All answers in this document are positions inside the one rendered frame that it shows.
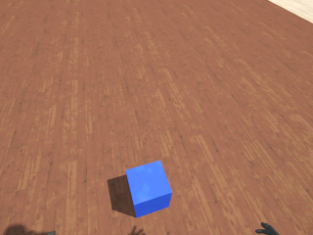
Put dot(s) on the right robot hand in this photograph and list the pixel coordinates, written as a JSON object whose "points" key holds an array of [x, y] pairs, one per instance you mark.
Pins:
{"points": [[268, 229]]}

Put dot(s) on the carton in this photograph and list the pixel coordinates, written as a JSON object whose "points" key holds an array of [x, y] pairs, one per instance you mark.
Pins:
{"points": [[149, 188]]}

